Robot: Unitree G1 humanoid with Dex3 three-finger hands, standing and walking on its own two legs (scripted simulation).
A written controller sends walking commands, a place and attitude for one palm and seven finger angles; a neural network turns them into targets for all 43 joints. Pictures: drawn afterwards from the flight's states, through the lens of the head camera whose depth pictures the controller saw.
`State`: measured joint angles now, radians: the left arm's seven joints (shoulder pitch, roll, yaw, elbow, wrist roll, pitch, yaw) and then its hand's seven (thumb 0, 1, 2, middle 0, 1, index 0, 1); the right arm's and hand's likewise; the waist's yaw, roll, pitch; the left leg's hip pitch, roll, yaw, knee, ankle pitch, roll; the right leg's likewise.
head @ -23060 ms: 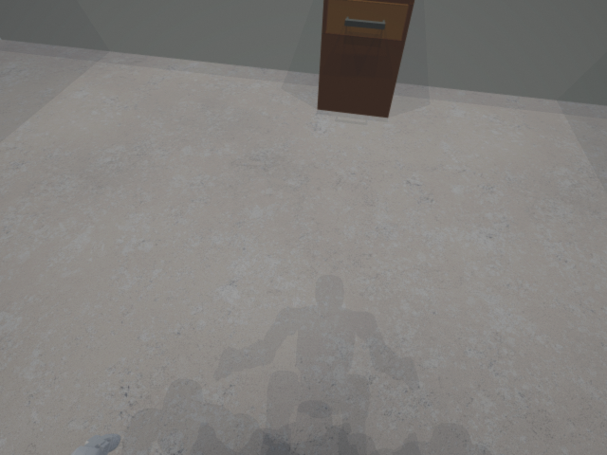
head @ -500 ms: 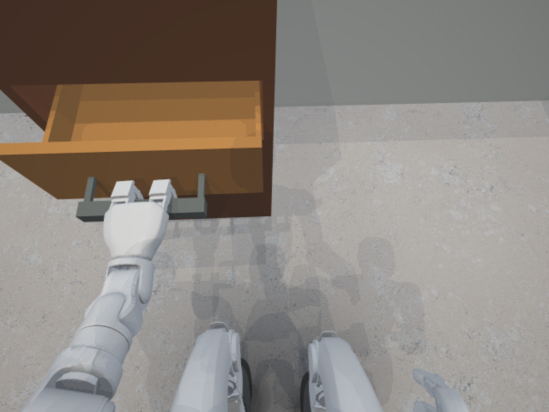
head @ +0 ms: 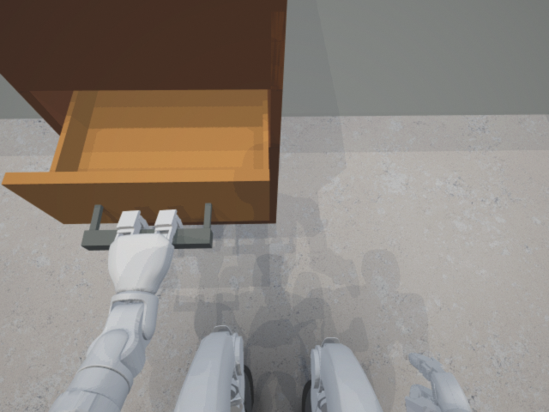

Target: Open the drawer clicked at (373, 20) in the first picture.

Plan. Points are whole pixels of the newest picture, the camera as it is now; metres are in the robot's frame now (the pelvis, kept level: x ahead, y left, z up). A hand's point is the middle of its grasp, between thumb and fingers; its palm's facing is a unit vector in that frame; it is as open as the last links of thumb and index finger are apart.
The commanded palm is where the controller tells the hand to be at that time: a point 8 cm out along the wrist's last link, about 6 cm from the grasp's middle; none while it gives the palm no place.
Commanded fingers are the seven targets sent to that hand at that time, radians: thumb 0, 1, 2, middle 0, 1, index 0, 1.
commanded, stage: pull the drawer open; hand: left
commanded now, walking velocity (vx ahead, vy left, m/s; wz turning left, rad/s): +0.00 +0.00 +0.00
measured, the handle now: (151, 225) +0.39 +0.22 -0.08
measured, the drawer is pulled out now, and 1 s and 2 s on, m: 0.17 0.24 0.29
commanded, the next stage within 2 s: none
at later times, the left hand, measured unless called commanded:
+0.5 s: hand (153, 288) +0.29 +0.21 -0.09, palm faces -0.06 -0.07 -1.00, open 6.2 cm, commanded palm +0.26 +0.20 -0.05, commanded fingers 0.00 0.90 0.90 -0.40 -1.35 -0.40 -1.35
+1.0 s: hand (150, 311) +0.26 +0.20 -0.09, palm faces -0.07 -0.09 -0.99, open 6.3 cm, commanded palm +0.23 +0.21 -0.05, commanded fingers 0.00 0.90 0.90 -0.40 -1.35 -0.40 -1.35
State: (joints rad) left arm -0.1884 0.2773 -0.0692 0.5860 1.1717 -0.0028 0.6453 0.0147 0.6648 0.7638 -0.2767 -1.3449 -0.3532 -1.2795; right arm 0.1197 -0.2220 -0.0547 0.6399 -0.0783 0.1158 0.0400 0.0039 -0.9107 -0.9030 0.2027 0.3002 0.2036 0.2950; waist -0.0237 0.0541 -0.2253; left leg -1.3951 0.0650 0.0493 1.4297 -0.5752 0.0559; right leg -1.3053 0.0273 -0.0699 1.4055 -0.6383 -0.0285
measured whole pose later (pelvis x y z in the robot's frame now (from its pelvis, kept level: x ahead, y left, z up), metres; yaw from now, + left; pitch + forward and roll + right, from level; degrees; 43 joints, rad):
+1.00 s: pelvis +0.00 -0.01 -0.01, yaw +0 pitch +30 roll -3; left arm 0.11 0.26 -0.09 0.34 1.18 -0.01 0.67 0.02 0.67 0.75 -0.27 -1.33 -0.36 -1.27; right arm 0.07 -0.21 -0.03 0.59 -0.08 0.10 0.03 0.01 -0.91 -0.90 0.20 0.30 0.20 0.30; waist 0.00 0.05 -0.23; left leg -1.39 0.07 0.05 1.47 -0.59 0.05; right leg -1.31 0.03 -0.07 1.45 -0.66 -0.04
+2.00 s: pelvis +0.00 -0.02 -0.02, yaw +1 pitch +30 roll -1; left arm 0.27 0.27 -0.05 0.24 1.18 -0.10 0.67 0.03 0.67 0.73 -0.25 -1.33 -0.35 -1.27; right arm 0.05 -0.21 -0.02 0.57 -0.09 0.08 0.01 0.01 -0.91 -0.90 0.20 0.30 0.20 0.30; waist 0.03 0.04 -0.24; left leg -1.42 0.07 0.05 1.50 -0.61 0.03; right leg -1.34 0.03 -0.07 1.50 -0.68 -0.06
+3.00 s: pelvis -0.02 -0.01 -0.02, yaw +1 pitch +28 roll -3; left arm 0.22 0.28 -0.07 0.29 1.16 -0.08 0.67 0.00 -0.23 0.42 -0.29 -1.22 -0.34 -1.23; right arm 0.07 -0.22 -0.03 0.60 -0.09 0.08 0.00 0.01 -0.91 -0.90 0.20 0.30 0.20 0.30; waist 0.04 0.06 -0.24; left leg -1.44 0.06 0.02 1.51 -0.57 0.03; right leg -1.34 0.03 -0.09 1.50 -0.66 -0.06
